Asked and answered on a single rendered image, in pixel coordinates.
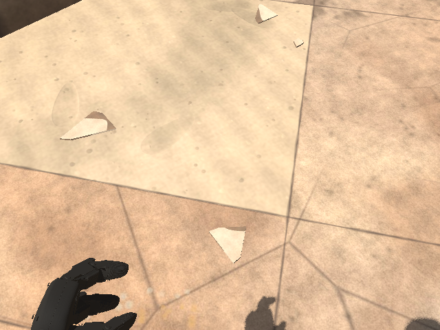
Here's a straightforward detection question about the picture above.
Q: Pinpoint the left robot hand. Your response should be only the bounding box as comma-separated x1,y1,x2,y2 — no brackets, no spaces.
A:
31,258,137,330

